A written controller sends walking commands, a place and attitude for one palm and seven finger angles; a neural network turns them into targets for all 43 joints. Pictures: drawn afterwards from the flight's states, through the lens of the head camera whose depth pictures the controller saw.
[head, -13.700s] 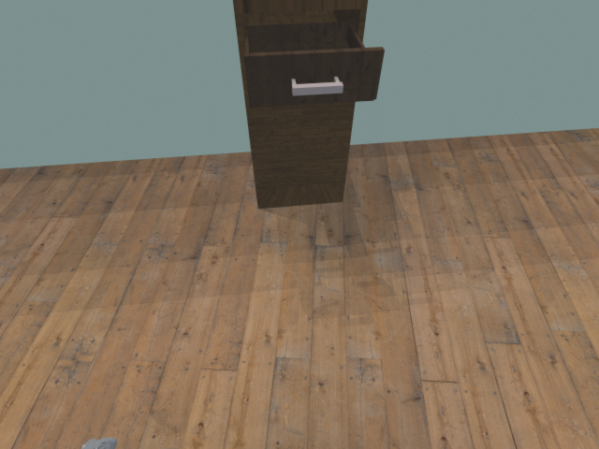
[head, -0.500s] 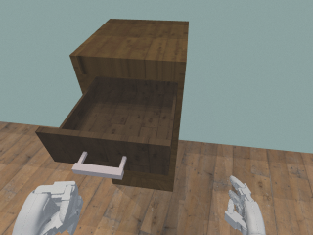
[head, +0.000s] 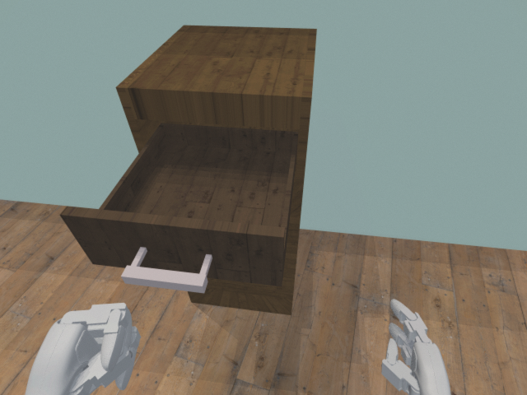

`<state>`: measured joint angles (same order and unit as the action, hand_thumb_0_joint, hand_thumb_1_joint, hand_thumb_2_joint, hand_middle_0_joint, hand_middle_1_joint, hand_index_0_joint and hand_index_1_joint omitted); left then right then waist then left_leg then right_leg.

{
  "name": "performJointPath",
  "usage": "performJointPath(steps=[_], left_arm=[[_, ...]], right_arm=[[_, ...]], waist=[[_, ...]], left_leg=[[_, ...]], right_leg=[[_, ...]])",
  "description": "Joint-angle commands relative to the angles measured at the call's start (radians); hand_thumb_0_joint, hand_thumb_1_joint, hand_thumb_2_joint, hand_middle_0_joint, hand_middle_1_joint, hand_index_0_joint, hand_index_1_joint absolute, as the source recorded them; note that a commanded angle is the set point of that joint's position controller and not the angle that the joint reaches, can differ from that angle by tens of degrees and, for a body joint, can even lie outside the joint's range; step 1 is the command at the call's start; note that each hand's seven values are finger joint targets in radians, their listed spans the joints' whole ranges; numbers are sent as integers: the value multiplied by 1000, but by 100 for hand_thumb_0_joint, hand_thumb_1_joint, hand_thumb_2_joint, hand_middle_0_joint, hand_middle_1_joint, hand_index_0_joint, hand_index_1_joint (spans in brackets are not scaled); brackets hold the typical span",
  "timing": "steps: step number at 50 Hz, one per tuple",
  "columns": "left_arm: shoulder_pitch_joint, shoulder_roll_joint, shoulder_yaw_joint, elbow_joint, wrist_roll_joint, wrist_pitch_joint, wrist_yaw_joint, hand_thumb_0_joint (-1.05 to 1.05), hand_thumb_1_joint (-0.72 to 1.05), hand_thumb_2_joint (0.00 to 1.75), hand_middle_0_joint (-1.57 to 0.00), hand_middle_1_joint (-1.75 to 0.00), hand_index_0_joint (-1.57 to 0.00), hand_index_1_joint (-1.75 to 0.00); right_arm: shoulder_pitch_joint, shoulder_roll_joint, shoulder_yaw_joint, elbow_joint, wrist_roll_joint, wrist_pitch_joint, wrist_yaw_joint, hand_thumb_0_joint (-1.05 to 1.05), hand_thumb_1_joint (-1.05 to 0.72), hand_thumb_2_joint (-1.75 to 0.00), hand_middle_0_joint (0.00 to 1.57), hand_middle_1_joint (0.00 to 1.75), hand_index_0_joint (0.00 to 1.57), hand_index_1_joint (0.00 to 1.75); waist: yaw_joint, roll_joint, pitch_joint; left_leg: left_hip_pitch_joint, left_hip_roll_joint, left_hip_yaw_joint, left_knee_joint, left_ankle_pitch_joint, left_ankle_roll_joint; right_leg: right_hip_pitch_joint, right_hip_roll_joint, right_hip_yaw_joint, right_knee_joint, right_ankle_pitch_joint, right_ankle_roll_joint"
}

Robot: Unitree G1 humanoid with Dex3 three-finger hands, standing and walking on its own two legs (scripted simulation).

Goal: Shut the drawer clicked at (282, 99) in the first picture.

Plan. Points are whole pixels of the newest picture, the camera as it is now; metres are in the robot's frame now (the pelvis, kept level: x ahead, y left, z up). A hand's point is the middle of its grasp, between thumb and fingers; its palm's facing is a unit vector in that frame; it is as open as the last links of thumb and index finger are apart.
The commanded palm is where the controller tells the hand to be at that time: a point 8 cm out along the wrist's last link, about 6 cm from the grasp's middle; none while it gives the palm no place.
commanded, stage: bring the fist close to the handle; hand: left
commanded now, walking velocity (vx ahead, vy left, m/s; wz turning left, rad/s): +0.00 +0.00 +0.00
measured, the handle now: (169, 268) +0.30 +0.20 +0.04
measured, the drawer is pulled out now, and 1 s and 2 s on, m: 0.30 0.30 0.26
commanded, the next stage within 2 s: push the drawer shut in 1.24 s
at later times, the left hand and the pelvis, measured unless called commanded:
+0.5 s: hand (163, 337) +0.18 +0.16 +0.07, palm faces +0.00 -1.00 -0.05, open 3.3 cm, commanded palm +0.14 +0.21 +0.07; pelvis +0.00 +0.00 -0.01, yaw +0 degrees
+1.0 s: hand (184, 323) +0.21 +0.15 +0.03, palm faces -0.02 -1.00 -0.05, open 3.3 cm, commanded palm +0.18 +0.20 +0.04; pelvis +0.00 +0.00 -0.03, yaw -1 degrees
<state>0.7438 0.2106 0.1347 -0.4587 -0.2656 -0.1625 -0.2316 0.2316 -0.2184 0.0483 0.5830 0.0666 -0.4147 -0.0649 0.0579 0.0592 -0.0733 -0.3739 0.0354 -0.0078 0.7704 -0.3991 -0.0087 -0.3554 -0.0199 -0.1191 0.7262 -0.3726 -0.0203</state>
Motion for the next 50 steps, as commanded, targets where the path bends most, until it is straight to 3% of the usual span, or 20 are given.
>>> performJointPath(steps=[1, 8, 11, 14, 17, 21, 25, 26, 29, 30, 31, 37, 40, 43, 47, 50], left_arm=[[-52, 78, 10, -214, 13, -86, 12, 0, 90, 90, -140, -160, -140, -160], [-86, 68, 15, -141, 33, -100, 47, 0, 90, 90, -140, -160, -140, -160], [-101, 49, -10, -129, 37, -110, 48, 0, 90, 90, -140, -160, -140, -160], [-108, 51, -11, -103, 34, -127, 46, 0, 90, 90, -140, -160, -140, -160], [-132, 45, -21, -89, 40, -148, 50, 0, 90, 90, -140, -160, -140, -160], [-153, 34, -29, -55, 45, -164, 57, 0, 90, 90, -140, -160, -140, -160], [-171, 48, -20, -34, 53, -184, 62, 0, 90, 90, -140, -160, -140, -160], [-171, 29, -41, -36, 53, -188, 63, 0, 90, 90, -140, -160, -140, -160], [-219, 24, -56, -18, 56, -199, 67, 0, 90, 90, -140, -160, -140, -160], [-221, 47, -31, 8, 63, -200, 77, 0, 90, 90, -140, -160, -140, -160], [-226, 23, -53, 21, 63, -202, 77, 0, 90, 90, -140, -160, -140, -160], [-253, 30, -46, 58, 72, -215, 88, 0, 90, 90, -140, -160, -140, -160], [-274, 35, -44, 77, 79, -221, 97, 0, 90, 90, -140, -160, -140, -160], [-302, 39, -50, 77, 79, -232, 101, 0, 90, 90, -140, -160, -140, -160], [-240, 45, -40, 36, 80, -233, 117, 0, 90, 90, -140, -160, -140, -160], [-216, 41, -41, 56, 82, -221, 121, 0, 90, 90, -140, -160, -140, -160]], right_arm=[[-122, -107, -53, -176, -6, -77, 0, 0, -90, -90, 20, 30, 20, 30], [-116, -106, -64, -176, -19, -26, 6, 0, -90, -90, 20, 30, 20, 30], [-112, -108, -65, -183, -24, -12, 7, 0, -90, -90, 20, 30, 20, 30], [-101, -112, -70, -181, -27, -2, 9, 0, -90, -90, 20, 30, 20, 30], [-94, -113, -73, -179, -30, 7, 12, 0, -90, -90, 20, 30, 20, 30], [-86, -117, -78, -180, -36, 26, 14, 0, -90, -90, 20, 30, 20, 30], [-88, -119, -81, -186, -36, 47, 15, 0, -90, -90, 20, 30, 20, 30], [-80, -116, -79, -193, -36, 49, 17, 0, -90, -90, 20, 30, 20, 30], [-72, -121, -78, -198, -38, 60, 17, 0, -90, -90, 20, 30, 20, 30], [-71, -123, -81, -192, -39, 67, 15, 0, -90, -90, 20, 30, 20, 30], [-68, -122, -80, -199, -40, 73, 15, 0, -90, -90, 20, 30, 20, 30], [-55, -124, -84, -213, -42, 98, 18, 0, -90, -90, 20, 30, 20, 30], [-52, -126, -84, -213, -46, 112, 21, 0, -90, -90, 20, 30, 20, 30], [-48, -127, -85, -224, -44, 123, 25, 0, -90, -90, 20, 30, 20, 30], [-39, -118, -89, -234, -42, 135, 29, 0, -90, -90, 20, 30, 20, 30], [-47, -118, -90, -234, -40, 151, 28, 0, -90, -90, 20, 30, 20, 30]], waist=[[-16, -22, 1], [-20, -58, -13], [-25, -32, -23], [-33, -60, -54], [-41, -39, -58], [-50, -87, -79], [-46, -55, -101], [-50, -34, -108], [-62, -42, -119], [-62, -70, -112], [-64, -73, -113], [-61, -54, -174], [-67, -67, -180], [-71, -40, -190], [-55, -18, -247], [-66, -67, -209]], left_leg=[[-27, -43, -15, -118, 102, 33], [-75, -45, -11, -102, 118, 31], [-79, -46, -11, -93, 118, 33], [-93, -47, -9, -70, 136, 34], [-100, -46, -11, -59, 135, 33], [-129, -48, -14, -37, 151, 33], [-147, -47, -11, -20, 148, 32], [-142, -48, -10, -15, 152, 32], [-159, -47, -15, 1, 142, 30], [-175, -44, -18, 6, 136, 30], [-182, -45, -17, 9, 125, 30], [-201, -45, -13, 42, 148, 27], [-221, -42, -14, 61, 174, 26], [-231, -41, -13, 73, 158, 24], [-207, -38, -8, 75, 221, 25], [-231, -36, -9, 77, 211, 27]], right_leg=[[-38, 15, 69, -145, 29, 5], [-47, 13, 57, -105, 63, 7], [-60, 11, 55, -93, 65, 6], [-62, 9, 59, -77, 91, 9], [-82, 10, 56, -61, 88, 7], [-94, 10, 51, -31, 114, 10], [-109, 10, 56, -10, 106, 5], [-119, 9, 54, -3, 114, 5], [-145, 10, 50, 19, 106, 6], [-150, 13, 52, 19, 95, 5], [-161, 12, 52, 25, 84, 7], [-171, 11, 55, 64, 115, 4], [-180, 12, 54, 84, 148, 3], [-204, 11, 55, 97, 131, 3], [-162, 11, 56, 108, 197, -1], [-171, 14, 54, 101, 195, 4]])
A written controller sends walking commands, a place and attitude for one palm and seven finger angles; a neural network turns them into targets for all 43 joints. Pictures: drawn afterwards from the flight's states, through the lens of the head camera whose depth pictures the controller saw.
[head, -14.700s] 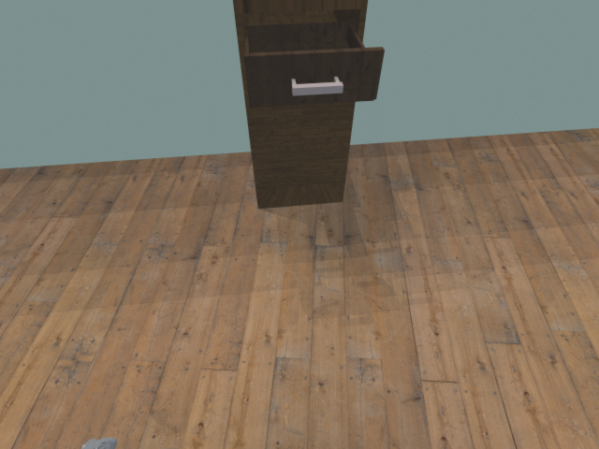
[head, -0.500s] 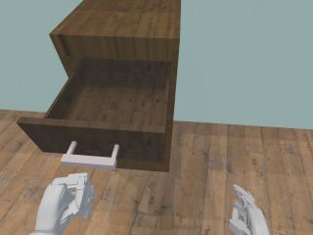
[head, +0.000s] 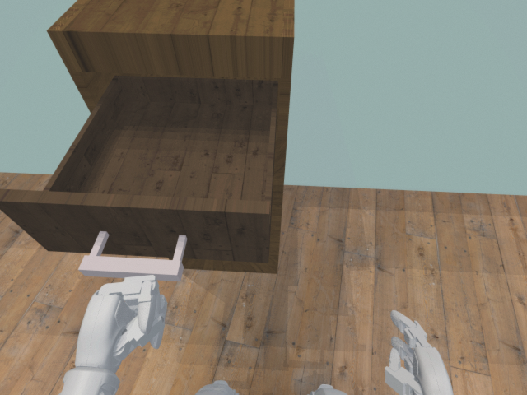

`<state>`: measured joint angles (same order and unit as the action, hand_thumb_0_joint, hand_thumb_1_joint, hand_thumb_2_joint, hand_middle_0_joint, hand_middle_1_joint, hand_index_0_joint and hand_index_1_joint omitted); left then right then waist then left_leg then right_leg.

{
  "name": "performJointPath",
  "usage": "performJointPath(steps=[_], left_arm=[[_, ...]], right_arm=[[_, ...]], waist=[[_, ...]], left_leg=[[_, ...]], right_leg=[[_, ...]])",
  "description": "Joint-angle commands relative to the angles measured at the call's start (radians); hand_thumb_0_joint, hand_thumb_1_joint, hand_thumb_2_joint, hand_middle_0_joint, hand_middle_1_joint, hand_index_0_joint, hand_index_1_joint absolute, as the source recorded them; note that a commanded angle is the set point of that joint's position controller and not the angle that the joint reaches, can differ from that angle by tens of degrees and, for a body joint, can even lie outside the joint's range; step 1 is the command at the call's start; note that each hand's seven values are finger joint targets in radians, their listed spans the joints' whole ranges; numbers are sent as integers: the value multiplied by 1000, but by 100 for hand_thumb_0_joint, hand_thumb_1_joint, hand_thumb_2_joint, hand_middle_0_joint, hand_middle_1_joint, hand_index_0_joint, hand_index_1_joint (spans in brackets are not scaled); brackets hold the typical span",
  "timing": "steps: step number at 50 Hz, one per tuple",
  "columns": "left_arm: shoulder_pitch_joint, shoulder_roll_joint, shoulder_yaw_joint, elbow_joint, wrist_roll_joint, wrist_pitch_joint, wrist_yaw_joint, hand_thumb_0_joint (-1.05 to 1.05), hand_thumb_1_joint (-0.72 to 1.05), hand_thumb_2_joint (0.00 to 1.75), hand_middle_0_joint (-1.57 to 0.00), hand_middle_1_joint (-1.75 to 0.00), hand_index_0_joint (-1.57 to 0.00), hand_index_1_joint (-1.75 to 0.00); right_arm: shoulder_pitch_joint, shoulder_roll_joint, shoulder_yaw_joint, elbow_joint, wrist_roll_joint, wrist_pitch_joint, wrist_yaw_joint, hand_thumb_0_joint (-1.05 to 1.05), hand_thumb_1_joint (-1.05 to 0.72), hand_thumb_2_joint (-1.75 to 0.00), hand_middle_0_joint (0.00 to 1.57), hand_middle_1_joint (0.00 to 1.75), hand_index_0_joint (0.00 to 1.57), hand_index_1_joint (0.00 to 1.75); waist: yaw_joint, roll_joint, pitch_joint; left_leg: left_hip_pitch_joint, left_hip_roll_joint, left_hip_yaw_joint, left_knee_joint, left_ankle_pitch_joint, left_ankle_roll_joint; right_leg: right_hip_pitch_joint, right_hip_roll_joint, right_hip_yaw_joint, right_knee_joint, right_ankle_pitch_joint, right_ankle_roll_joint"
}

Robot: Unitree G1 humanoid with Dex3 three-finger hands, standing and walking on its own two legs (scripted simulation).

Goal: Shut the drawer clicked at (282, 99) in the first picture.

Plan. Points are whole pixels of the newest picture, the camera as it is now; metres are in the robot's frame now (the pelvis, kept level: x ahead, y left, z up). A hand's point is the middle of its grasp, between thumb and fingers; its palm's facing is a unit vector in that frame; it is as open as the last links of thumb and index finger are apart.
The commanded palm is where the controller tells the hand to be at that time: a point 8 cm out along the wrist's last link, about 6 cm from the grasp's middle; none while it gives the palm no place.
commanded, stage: bring the fist close to the handle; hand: left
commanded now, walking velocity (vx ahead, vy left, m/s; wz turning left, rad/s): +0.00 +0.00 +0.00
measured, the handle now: (137, 254) +0.30 +0.20 +0.07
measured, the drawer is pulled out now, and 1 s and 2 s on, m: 0.30 0.26 0.15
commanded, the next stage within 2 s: push the drawer shut in 0.24 s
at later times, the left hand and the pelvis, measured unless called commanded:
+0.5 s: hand (165, 316) +0.21 +0.14 +0.07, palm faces -0.01 -1.00 -0.07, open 3.3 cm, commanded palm +0.20 +0.20 +0.07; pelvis +0.00 -0.01 +0.00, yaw +0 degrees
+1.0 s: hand (168, 287) +0.25 +0.14 +0.06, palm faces -0.03 -1.00 -0.07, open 2.8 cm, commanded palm +0.25 +0.20 +0.07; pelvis -0.02 -0.01 +0.00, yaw +1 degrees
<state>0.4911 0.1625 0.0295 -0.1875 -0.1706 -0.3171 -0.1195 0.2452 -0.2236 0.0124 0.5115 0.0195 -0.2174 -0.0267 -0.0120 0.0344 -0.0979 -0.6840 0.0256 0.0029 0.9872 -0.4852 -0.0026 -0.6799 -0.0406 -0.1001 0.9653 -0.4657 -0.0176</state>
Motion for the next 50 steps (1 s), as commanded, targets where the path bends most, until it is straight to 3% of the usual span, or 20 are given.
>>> performJointPath(steps=[1, 5, 9, 17, 20, 23, 25, 28, 30, 31, 35, 36, 38, 40, 41, 46, 50], left_arm=[[16, 65, 33, -220, -13, -68, 7, 0, 90, 90, -140, -160, -140, -160], [7, 104, 68, -221, -14, -72, 10, 0, 90, 90, -140, -160, -140, -160], [4, 72, 28, -250, -21, -87, 1, 0, 90, 90, -140, -160, -140, -160], [20, 87, 45, -233, -17, -75, 3, 0, 90, 90, -140, -160, -140, -160], [-46, 110, 60, -230, -12, -75, 13, 0, 90, 90, -140, -160, -140, -160], [-102, 81, 24, -209, -9, -75, 13, 0, 90, 90, -140, -160, -140, -160], [-134, 107, 46, -194, -6, -72, 18, 0, 90, 90, -140, -160, -140, -160], [-188, 94, 33, -180, -11, -60, 15, 0, 90, 90, -140, -160, -140, -160], [-220, 130, 71, -153, -12, -58, 20, 0, 90, 90, -140, -160, -140, -160], [-242, 110, 55, -141, -13, -60, 17, 0, 90, 90, -140, -160, -140, -160], [-391, 119, 49, -115, -16, -68, 14, 0, 90, 90, -140, -160, -140, -160], [-401, 109, 43, -100, -19, -68, 13, 0, 90, 90, -140, -160, -140, -160], [-465, 124, 49, -76, -22, -65, 9, 0, 90, 90, -140, -160, -140, -160], [-519, 122, 41, -58, -20, -64, 10, 0, 90, 90, -140, -160, -140, -160], [-526, 118, 47, -46, -25, -62, 10, 0, 90, 90, -140, -160, -140, -160], [-623, 117, 45, 30, -31, -47, 10, 0, 90, 90, -140, -160, -140, -160], [-663, 155, 89, 99, -34, -44, 13, 0, 90, 90, -140, -160, -140, -160]], right_arm=[[-59, -113, -50, -168, 7, -43, -8, 0, -90, -90, 20, 30, 20, 30], [-65, -121, -51, -171, 8, -34, -15, 0, -90, -90, 20, 30, 20, 30], [-52, -118, -48, -181, 9, -41, -14, 0, -90, -90, 20, 30, 20, 30], [-54, -115, -49, -186, 10, -27, -14, 0, -90, -90, 20, 30, 20, 30], [-52, -123, -46, -178, 8, -23, -18, 0, -90, -90, 20, 30, 20, 30], [-44, -125, -41, -181, 8, -27, -17, 0, -90, -90, 20, 30, 20, 30], [-45, -133, -41, -175, 5, -28, -19, 0, -90, -90, 20, 30, 20, 30], [-37, -133, -37, -175, 6, -26, -16, 0, -90, -90, 20, 30, 20, 30], [-42, -139, -37, -160, 4, -24, -21, 0, -90, -90, 20, 30, 20, 30], [-42, -137, -36, -158, 7, -25, -21, 0, -90, -90, 20, 30, 20, 30], [-51, -143, -31, -133, 11, -30, -27, 0, -90, -90, 20, 30, 20, 30], [-52, -141, -32, -129, 11, -33, -28, 0, -90, -90, 20, 30, 20, 30], [-51, -145, -30, -118, 13, -35, -31, 0, -90, -90, 20, 30, 20, 30], [-61, -147, -27, -106, 14, -38, -32, 0, -90, -90, 20, 30, 20, 30], [-60, -145, -28, -102, 13, -40, -32, 0, -90, -90, 20, 30, 20, 30], [-71, -146, -23, -85, 16, -39, -34, 0, -90, -90, 20, 30, 20, 30], [-73, -151, -24, -76, 17, -33, -33, 0, -90, -90, 20, 30, 20, 30]], waist=[[-8, -43, -157], [-10, -53, -141], [-13, -17, -173], [-8, -33, -164], [-20, -36, -155], [-30, -20, -144], [-27, -34, -166], [-31, -23, -183], [-32, -55, -174], [-36, -37, -171], [-58, -28, -155], [-54, -14, -163], [-62, -36, -171], [-62, -5, -170], [-56, -18, -199], [-57, -18, -186], [-46, -56, -191]], left_leg=[[69, -28, -19, -141, 271, 20], [48, -28, -21, -138, 211, 23], [68, -29, -23, -130, 231, 22], [48, -32, -19, -128, 216, 23], [47, -29, -23, -123, 219, 25], [52, -30, -25, -124, 195, 22], [50, -30, -24, -120, 201, 25], [63, -33, -23, -125, 215, 23], [43, -33, -23, -121, 198, 25], [50, -35, -21, -122, 195, 24], [52, -33, -30, -126, 153, 25], [59, -35, -27, -127, 145, 25], [58, -35, -29, -132, 121, 26], [69, -34, -36, -144, 113, 25], [77, -36, -35, -145, 121, 26], [80, -38, -34, -167, 95, 24], [72, -36, -31, -181, 99, 24]], right_leg=[[137, 34, 36, -141, 268, 3], [119, 34, 46, -155, 191, 3], [115, 33, 42, -140, 213, 2], [126, 30, 52, -149, 201, 4], [111, 32, 51, -147, 200, 3], [87, 32, 49, -147, 175, 4], [101, 31, 58, -150, 179, 4], [116, 28, 56, -152, 207, 5], [118, 28, 67, -163, 181, 7], [110, 27, 69, -166, 179, 7], [80, 26, 69, -178, 119, 7], [80, 26, 74, -183, 109, 6], [83, 24, 79, -195, 78, 9], [75, 25, 72, -194, 66, 4], [94, 24, 76, -196, 76, 5], [101, 22, 82, -218, 49, 7], [133, 20, 91, -237, 42, 8]])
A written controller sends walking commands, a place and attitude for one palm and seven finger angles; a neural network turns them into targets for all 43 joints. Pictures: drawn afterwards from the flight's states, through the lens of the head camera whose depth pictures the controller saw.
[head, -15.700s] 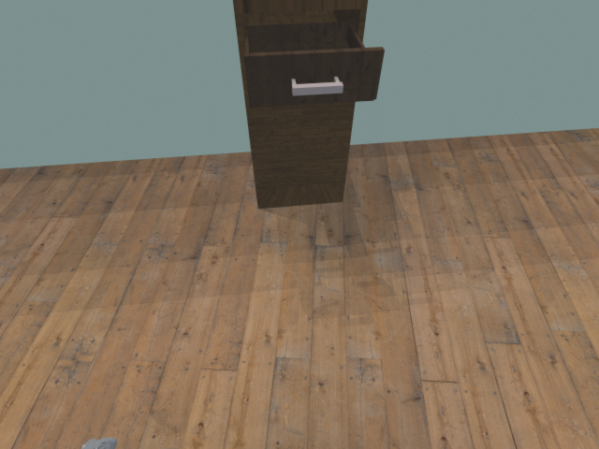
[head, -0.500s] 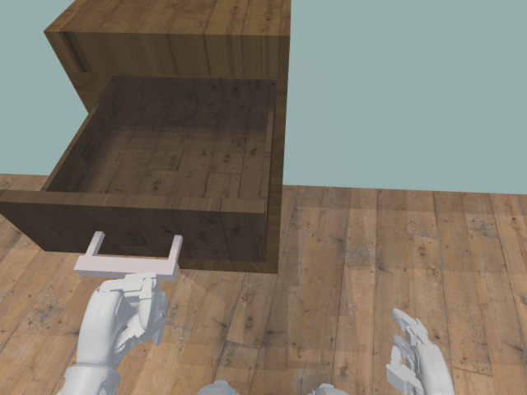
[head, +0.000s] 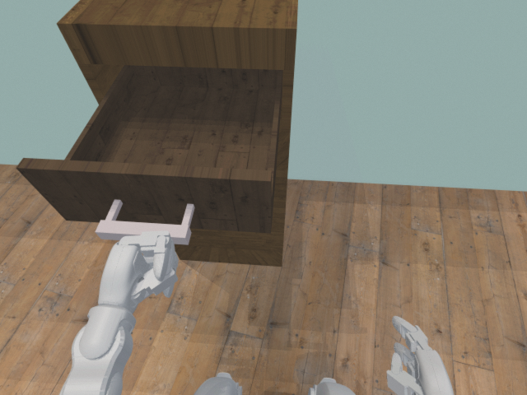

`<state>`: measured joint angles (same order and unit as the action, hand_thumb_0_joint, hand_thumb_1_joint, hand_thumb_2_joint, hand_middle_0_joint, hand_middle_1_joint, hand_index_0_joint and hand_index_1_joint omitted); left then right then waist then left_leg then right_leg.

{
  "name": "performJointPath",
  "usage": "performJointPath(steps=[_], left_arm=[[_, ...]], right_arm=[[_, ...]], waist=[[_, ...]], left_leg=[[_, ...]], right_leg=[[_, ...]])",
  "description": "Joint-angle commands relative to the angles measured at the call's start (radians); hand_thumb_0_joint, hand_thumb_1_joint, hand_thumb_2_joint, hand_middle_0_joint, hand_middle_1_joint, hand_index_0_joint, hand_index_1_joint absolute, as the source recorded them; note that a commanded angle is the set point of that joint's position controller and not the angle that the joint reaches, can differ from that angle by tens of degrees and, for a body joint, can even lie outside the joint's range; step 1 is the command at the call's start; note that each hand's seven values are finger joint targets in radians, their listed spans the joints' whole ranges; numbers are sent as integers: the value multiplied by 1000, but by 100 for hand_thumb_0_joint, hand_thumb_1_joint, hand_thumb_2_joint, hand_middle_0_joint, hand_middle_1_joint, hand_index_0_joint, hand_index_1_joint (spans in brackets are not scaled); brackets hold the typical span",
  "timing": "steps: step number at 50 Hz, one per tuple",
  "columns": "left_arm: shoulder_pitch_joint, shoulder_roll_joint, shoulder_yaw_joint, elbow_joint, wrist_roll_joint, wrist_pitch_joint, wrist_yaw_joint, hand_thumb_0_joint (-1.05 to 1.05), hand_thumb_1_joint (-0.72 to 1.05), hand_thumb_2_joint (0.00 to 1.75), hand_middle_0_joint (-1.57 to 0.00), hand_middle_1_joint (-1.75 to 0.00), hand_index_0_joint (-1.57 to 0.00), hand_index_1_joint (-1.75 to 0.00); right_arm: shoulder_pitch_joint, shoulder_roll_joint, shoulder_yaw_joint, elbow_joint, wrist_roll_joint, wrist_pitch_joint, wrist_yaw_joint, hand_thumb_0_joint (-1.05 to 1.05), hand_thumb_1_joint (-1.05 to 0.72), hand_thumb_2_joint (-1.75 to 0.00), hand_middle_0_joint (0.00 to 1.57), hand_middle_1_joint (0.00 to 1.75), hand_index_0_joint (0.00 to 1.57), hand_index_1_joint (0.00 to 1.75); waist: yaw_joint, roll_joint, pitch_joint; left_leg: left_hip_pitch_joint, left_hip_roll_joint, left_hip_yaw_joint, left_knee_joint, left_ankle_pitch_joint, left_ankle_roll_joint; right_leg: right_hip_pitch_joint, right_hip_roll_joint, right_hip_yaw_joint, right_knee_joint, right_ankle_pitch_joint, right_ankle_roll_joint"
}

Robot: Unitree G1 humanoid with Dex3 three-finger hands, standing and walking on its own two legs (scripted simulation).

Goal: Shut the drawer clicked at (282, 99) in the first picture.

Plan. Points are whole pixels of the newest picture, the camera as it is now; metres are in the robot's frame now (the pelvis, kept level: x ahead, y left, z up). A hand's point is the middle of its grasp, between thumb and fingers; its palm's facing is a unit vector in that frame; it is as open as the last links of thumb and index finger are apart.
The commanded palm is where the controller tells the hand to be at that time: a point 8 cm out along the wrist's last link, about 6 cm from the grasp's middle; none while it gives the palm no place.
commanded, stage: push the drawer shut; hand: left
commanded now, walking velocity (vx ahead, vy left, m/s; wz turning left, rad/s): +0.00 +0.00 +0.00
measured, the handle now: (148, 220) +0.35 +0.20 +0.07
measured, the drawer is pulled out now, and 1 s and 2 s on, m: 0.26 0.15 0.02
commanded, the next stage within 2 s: none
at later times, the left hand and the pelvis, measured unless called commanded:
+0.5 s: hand (173, 236) +0.33 +0.15 +0.06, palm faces -0.06 -1.00 -0.05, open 2.9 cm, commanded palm +0.33 +0.21 +0.07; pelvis +0.00 +0.01 +0.01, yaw -1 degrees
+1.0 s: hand (185, 201) +0.39 +0.15 +0.06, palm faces -0.05 -1.00 -0.05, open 2.9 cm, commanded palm +0.39 +0.20 +0.07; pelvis +0.00 +0.01 +0.00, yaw -1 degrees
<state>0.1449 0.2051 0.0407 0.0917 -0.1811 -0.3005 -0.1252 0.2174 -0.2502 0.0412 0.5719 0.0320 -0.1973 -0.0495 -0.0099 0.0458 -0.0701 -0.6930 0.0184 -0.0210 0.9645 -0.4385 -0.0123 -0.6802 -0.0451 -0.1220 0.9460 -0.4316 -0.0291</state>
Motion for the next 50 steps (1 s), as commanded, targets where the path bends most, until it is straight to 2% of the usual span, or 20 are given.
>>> performJointPath(steps=[1, 2, 3, 5, 6, 10, 12, 15, 19, 21, 28, 31, 33, 34, 35, 36, 38, 39, 46, 50], left_arm=[[-357, 88, 59, -176, -27, -64, 15, 0, 90, 90, -140, -160, -140, -160], [-358, 114, 87, -150, -26, -64, 18, 0, 90, 90, -140, -160, -140, -160], [-382, 91, 66, -141, -27, -64, 15, 0, 90, 90, -140, -160, -140, -160], [-413, 118, 93, -111, -27, -69, 20, 0, 90, 90, -140, -160, -140, -160], [-423, 115, 100, -103, -31, -74, 19, 0, 90, 90, -140, -160, -140, -160], [-482, 132, 116, -41, -31, -79, 14, 0, 90, 90, -140, -160, -140, -160], [-499, 138, 134, -20, -36, -85, 12, 0, 90, 90, -140, -160, -140, -160], [-540, 142, 135, 12, -34, -92, 10, 0, 90, 90, -140, -160, -140, -160], [-612, 107, 97, 23, -30, -100, 8, 0, 90, 90, -140, -160, -140, -160], [-632, 136, 125, 66, -26, -101, 14, 0, 90, 90, -140, -160, -140, -160], [-735, 143, 127, 111, -20, -112, 19, 0, 90, 90, -140, -160, -140, -160], [-764, 169, 153, 178, -19, -113, 21, 0, 90, 90, -140, -160, -140, -160], [-803, 167, 152, 184, -15, -118, 21, 0, 90, 90, -140, -160, -140, -160], [-819, 150, 133, 207, -14, -115, 19, 0, 90, 90, -140, -160, -140, -160], [-848, 185, 159, 220, -12, -120, 23, 0, 90, 90, -140, -160, -140, -160], [-852, 161, 144, 232, -12, -122, 20, 0, 90, 90, -140, -160, -140, -160], [-883, 193, 170, 264, -10, -126, 19, 0, 90, 90, -140, -160, -140, -160], [-909, 178, 153, 264, -7, -129, 18, 0, 90, 90, -140, -160, -140, -160], [-1011, 177, 154, 348, 5, -143, 21, 0, 90, 90, -140, -160, -140, -160], [-1070, 211, 176, 416, 12, -150, 24, 0, 90, 90, -140, -160, -140, -160]], right_arm=[[-46, -120, -49, -134, 4, -52, -10, 0, -90, -90, 20, 30, 20, 30], [-44, -123, -51, -130, 5, -50, -10, 0, -90, -90, 20, 30, 20, 30], [-50, -121, -49, -132, 5, -48, -9, 0, -90, -90, 20, 30, 20, 30], [-46, -126, -51, -125, 4, -46, -10, 0, -90, -90, 20, 30, 20, 30], [-45, -123, -51, -124, 4, -44, -8, 0, -90, -90, 20, 30, 20, 30], [-38, -127, -51, -112, 4, -35, -8, 0, -90, -90, 20, 30, 20, 30], [-33, -128, -54, -108, 4, -32, -7, 0, -90, -90, 20, 30, 20, 30], [-27, -131, -56, -100, 3, -27, -7, 0, -90, -90, 20, 30, 20, 30], [-17, -131, -59, -94, 3, -23, -3, 0, -90, -90, 20, 30, 20, 30], [-6, -138, -61, -85, 2, -17, -5, 0, -90, -90, 20, 30, 20, 30], [7, -138, -62, -72, 1, 0, -4, 0, -90, -90, 20, 30, 20, 30], [15, -142, -60, -63, 1, 12, -4, 0, -90, -90, 20, 30, 20, 30], [19, -140, -61, -61, 0, 17, -2, 0, -90, -90, 20, 30, 20, 30], [22, -140, -59, -60, 0, 21, -2, 0, -90, -90, 20, 30, 20, 30], [29, -143, -61, -54, 1, 25, -3, 0, -90, -90, 20, 30, 20, 30], [30, -139, -60, -55, 0, 28, -2, 0, -90, -90, 20, 30, 20, 30], [39, -144, -62, -49, 0, 34, -1, 0, -90, -90, 20, 30, 20, 30], [40, -142, -60, -51, -2, 37, 0, 0, -90, -90, 20, 30, 20, 30], [74, -145, -66, -37, -5, 53, 9, 0, -90, -90, 20, 30, 20, 30], [91, -150, -67, -28, -7, 67, 11, 0, -90, -90, 20, 30, 20, 30]], waist=[[-53, -44, -222], [-46, -50, -213], [-48, -31, -206], [-49, -67, -206], [-42, -40, -218], [-49, -61, -211], [-43, -36, -226], [-50, -58, -235], [-60, -7, -252], [-62, -64, -260], [-64, -16, -296], [-69, -62, -274], [-65, -19, -290], [-77, -22, -282], [-79, -43, -280], [-79, -26, -287], [-76, -38, -294], [-79, -12, -306], [-93, -1, -340], [-103, -61, -330]], left_leg=[[92, -32, -5, -164, 50, 33], [90, -29, -8, -171, 44, 29], [94, -32, -4, -176, 32, 29], [86, -29, -5, -178, 30, 32], [93, -32, -1, -182, 38, 30], [89, -29, -1, -188, 41, 30], [100, -31, 3, -190, 55, 27], [99, -28, -1, -192, 62, 29], [137, -26, -4, -196, 71, 24], [120, -23, -8, -195, 74, 27], [144, -23, -6, -196, 95, 24], [115, -21, -8, -197, 81, 26], [125, -22, -5, -196, 85, 23], [129, -22, -4, -195, 86, 24], [118, -19, -9, -192, 81, 26], [122, -23, -3, -190, 83, 27], [114, -21, -6, -190, 82, 24], [125, -23, -7, -192, 88, 24], [143, -19, -14, -177, 121, 24], [97, -20, -10, -171, 101, 30]], right_leg=[[131, 25, 112, -216, 13, 20], [129, 26, 107, -215, 8, 18], [124, 25, 107, -219, -2, 18], [132, 26, 113, -226, -10, 20], [143, 24, 116, -227, 2, 18], [145, 27, 116, -228, 11, 20], [153, 26, 116, -225, 33, 18], [151, 29, 110, -218, 45, 20], [124, 31, 98, -206, 74, 16], [132, 34, 98, -202, 74, 19], [131, 34, 97, -193, 106, 15], [131, 36, 100, -199, 92, 17], [129, 34, 101, -194, 99, 14], [118, 36, 99, -195, 104, 15], [114, 38, 98, -191, 95, 15], [118, 38, 103, -195, 100, 16], [122, 39, 104, -192, 100, 15], [117, 38, 101, -187, 108, 13], [83, 46, 94, -168, 140, 10], [94, 48, 102, -172, 128, 15]])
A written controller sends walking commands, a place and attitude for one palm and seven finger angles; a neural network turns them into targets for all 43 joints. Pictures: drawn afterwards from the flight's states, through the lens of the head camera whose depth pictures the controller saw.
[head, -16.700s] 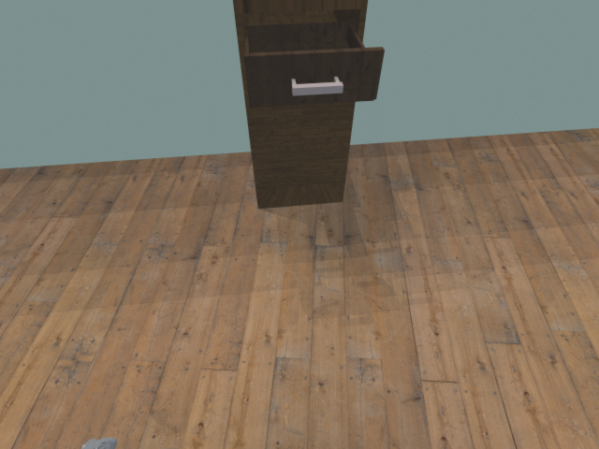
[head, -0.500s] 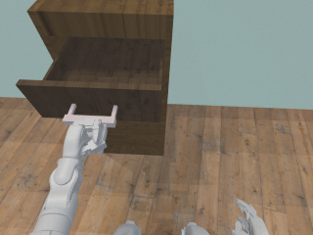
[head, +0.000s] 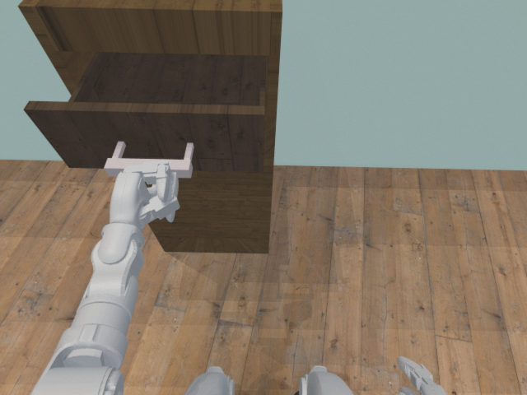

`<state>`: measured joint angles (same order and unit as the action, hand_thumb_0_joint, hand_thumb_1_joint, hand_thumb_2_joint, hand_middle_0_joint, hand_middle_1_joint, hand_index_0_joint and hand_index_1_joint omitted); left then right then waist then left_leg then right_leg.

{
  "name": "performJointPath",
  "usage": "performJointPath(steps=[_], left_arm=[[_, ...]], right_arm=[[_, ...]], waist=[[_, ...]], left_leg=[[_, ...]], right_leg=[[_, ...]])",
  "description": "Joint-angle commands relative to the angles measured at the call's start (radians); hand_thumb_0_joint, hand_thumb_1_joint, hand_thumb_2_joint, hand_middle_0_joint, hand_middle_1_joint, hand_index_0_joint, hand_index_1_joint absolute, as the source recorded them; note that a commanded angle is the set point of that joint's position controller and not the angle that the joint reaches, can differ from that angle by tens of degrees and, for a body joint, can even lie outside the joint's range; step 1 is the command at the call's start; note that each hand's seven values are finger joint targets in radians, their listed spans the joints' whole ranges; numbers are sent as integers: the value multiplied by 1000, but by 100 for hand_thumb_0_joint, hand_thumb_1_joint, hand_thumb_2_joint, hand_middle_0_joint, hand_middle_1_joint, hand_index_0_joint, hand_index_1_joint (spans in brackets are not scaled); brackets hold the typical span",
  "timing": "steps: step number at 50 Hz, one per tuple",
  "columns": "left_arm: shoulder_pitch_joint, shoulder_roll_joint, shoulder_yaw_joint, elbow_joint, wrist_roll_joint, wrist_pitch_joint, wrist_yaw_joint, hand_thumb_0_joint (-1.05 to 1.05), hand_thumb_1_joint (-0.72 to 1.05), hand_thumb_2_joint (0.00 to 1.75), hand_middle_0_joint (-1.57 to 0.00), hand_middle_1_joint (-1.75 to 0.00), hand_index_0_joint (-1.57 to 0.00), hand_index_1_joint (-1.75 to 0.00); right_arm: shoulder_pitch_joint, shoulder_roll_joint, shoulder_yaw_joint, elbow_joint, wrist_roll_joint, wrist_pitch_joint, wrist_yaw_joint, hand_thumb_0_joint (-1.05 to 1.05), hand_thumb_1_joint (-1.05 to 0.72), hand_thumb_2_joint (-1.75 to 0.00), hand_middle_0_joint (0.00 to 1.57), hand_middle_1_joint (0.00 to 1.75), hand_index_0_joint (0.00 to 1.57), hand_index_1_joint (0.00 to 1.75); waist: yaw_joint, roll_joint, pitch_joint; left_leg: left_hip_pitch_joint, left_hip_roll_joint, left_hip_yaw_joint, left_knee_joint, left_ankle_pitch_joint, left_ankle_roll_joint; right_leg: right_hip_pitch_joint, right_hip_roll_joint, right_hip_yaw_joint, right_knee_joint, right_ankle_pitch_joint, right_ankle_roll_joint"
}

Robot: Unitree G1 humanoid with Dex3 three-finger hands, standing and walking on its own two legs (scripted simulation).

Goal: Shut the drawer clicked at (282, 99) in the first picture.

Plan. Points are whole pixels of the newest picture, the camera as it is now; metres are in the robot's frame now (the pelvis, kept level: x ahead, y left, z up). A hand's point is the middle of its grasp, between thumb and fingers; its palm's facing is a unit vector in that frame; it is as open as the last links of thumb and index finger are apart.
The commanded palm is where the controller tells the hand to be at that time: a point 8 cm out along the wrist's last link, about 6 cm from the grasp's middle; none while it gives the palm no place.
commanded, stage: push the drawer shut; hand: left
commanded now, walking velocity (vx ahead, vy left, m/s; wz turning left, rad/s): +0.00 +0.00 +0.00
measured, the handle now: (152, 158) +0.47 +0.19 +0.06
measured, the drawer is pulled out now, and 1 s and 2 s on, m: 0.15 0.02 0.00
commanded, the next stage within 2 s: pull the fist back off the drawer in 1.64 s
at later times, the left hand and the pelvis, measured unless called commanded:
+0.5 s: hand (181, 163) +0.46 +0.14 +0.06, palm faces -0.02 -1.00 -0.04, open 2.8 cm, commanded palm +0.45 +0.20 +0.07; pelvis +0.00 +0.00 -0.01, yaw -1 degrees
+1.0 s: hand (184, 137) +0.52 +0.15 +0.06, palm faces -0.02 -1.00 -0.04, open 2.9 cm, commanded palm +0.52 +0.19 +0.07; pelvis -0.01 +0.01 -0.02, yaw -2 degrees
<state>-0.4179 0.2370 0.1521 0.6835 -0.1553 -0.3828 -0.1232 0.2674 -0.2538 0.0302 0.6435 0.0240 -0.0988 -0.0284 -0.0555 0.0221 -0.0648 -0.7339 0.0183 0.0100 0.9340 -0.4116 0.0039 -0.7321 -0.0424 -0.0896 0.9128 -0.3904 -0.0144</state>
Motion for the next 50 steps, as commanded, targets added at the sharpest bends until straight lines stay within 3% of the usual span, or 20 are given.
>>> performJointPath(steps=[1, 7, 9, 10, 15, 23, 27, 28, 29, 31, 35, 36, 37, 40, 48, 50], left_arm=[[-538, 170, 57, -181, -12, -74, 18, 0, 90, 90, -140, -160, -140, -160], [-648, 177, 64, -67, 1, -81, 20, 0, 90, 90, -140, -160, -140, -160], [-676, 214, 94, -50, 3, -89, 22, 0, 90, 90, -140, -160, -140, -160], [-674, 244, 118, -31, 3, -91, 19, 0, 90, 90, -140, -160, -140, -160], [-724, 251, 127, 47, 9, -97, 4, 0, 90, 90, -140, -160, -140, -160], [-837, 338, 188, 133, 23, -106, -6, 0, 90, 90, -140, -160, -140, -160], [-854, 369, 214, 134, 30, -112, -11, 0, 90, 90, -140, -160, -140, -160], [-867, 346, 192, 135, 31, -111, -14, 0, 90, 90, -140, -160, -140, -160], [-879, 348, 195, 146, 33, -110, -13, 0, 90, 90, -140, -160, -140, -160], [-919, 348, 186, 192, 36, -103, -10, 0, 90, 90, -140, -160, -140, -160], [-976, 433, 236, 208, 53, -103, -3, 0, 90, 90, -140, -160, -140, -160], [-975, 424, 226, 216, 59, -102, -3, 0, 90, 90, -140, -160, -140, -160], [-1009, 390, 197, 206, 58, -102, -4, 0, 90, 90, -140, -160, -140, -160], [-1035, 427, 226, 242, 64, -98, 3, 0, 90, 90, -140, -160, -140, -160], [-1127, 448, 221, 295, 95, -81, 18, 0, 90, 90, -140, -160, -140, -160], [-1148, 455, 223, 311, 100, -75, 23, 0, 90, 90, -140, -160, -140, -160]], right_arm=[[40, -143, -56, -100, 1, -30, -9, 0, -90, -90, 20, 30, 20, 30], [71, -146, -57, -82, -2, -13, -6, 0, -90, -90, 20, 30, 20, 30], [81, -149, -59, -78, -5, -6, -6, 0, -90, -90, 20, 30, 20, 30], [86, -152, -58, -80, -6, -4, -7, 0, -90, -90, 20, 30, 20, 30], [111, -149, -56, -78, -10, 8, -3, 0, -90, -90, 20, 30, 20, 30], [151, -160, -56, -67, -17, 29, 2, 0, -90, -90, 20, 30, 20, 30], [171, -162, -60, -68, -22, 37, 4, 0, -90, -90, 20, 30, 20, 30], [172, -159, -58, -68, -22, 39, 6, 0, -90, -90, 20, 30, 20, 30], [175, -161, -58, -67, -23, 41, 8, 0, -90, -90, 20, 30, 20, 30], [185, -165, -57, -58, -22, 44, 10, 0, -90, -90, 20, 30, 20, 30], [206, -176, -55, -56, -28, 49, 6, 0, -90, -90, 20, 30, 20, 30], [208, -175, -53, -60, -28, 51, 7, 0, -90, -90, 20, 30, 20, 30], [209, -172, -53, -58, -30, 50, 9, 0, -90, -90, 20, 30, 20, 30], [230, -182, -52, -48, -37, 52, 10, 0, -90, -90, 20, 30, 20, 30], [267, -192, -48, -43, -50, 67, 19, 0, -90, -90, 20, 30, 20, 30], [277, -196, -47, -39, -54, 72, 19, 0, -90, -90, 20, 30, 20, 30]], waist=[[-59, 2, -350], [-76, 6, -350], [-79, -19, -383], [-71, -4, -388], [-79, 8, -397], [-103, -9, -411], [-100, 26, -471], [-105, 61, -463], [-107, 45, -457], [-134, 16, -406], [-134, 32, -436], [-134, 70, -453], [-150, 72, -455], [-159, 56, -455], [-184, 112, -486], [-199, 102, -476]], left_leg=[[145, -22, -35, -138, 74, 13], [132, -21, -38, -124, 71, 14], [119, -22, -32, -116, 71, 18], [108, -24, -31, -112, 72, 19], [90, -22, -29, -102, 90, 20], [26, -21, -23, -74, 74, 26], [53, -19, -22, -62, 125, 26], [68, -19, -23, -63, 129, 24], [63, -17, -28, -62, 114, 23], [26, -15, -29, -60, 71, 28], [4, -16, -32, -48, 62, 31], [21, -16, -33, -48, 72, 28], [40, -14, -39, -45, 75, 29], [35, -9, -49, -35, 86, 31], [61, -3, -69, -19, 109, 26], [58, -1, -72, -13, 110, 29]], right_leg=[[145, 44, 76, -138, 90, 0], [104, 48, 72, -127, 90, -2], [127, 47, 80, -128, 94, 3], [132, 48, 86, -125, 96, 1], [124, 52, 86, -113, 117, -1], [119, 53, 100, -107, 108, 5], [123, 55, 98, -90, 158, 4], [103, 57, 96, -90, 158, 2], [89, 58, 91, -90, 136, 1], [61, 61, 95, -103, 94, 6], [65, 62, 101, -94, 77, 4], [50, 62, 98, -89, 81, 3], [24, 63, 91, -87, 79, 4], [-1, 67, 85, -78, 78, 3], [-74, 70, 69, -61, 72, 1], [-91, 73, 67, -61, 72, 2]])
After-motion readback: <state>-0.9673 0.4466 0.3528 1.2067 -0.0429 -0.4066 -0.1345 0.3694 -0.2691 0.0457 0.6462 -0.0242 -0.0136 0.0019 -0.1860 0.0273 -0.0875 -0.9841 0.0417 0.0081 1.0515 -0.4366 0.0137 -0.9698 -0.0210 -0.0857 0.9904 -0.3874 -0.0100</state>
